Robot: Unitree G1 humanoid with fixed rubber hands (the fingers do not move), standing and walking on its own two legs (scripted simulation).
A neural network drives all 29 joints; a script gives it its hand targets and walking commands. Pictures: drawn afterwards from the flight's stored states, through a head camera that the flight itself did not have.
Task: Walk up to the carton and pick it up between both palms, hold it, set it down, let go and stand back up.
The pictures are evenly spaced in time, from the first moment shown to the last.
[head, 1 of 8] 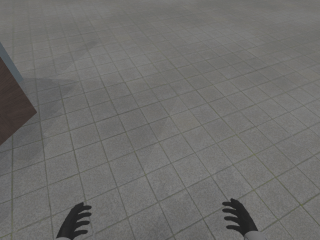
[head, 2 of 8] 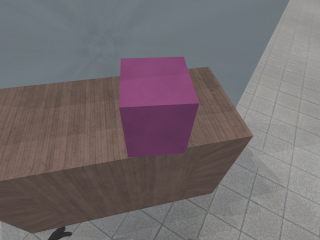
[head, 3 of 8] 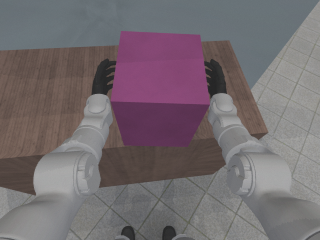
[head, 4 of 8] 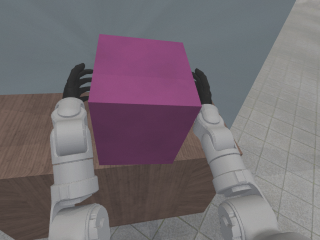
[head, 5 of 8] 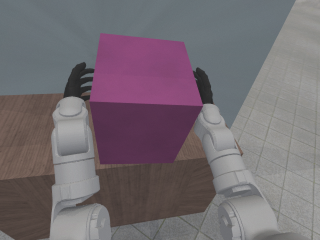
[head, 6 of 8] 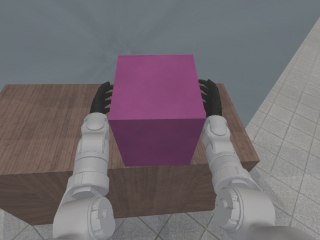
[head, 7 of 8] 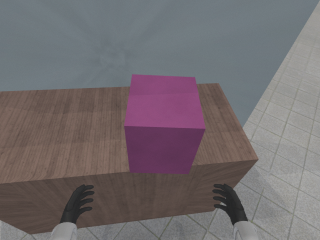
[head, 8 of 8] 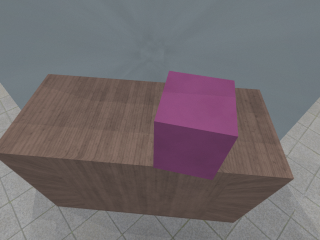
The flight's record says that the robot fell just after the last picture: no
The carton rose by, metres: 0.18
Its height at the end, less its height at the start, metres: +0.00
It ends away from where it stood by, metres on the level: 0.01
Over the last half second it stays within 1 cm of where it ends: yes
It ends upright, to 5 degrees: yes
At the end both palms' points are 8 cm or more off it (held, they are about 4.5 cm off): yes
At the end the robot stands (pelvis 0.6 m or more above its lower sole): yes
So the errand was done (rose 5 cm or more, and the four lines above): yes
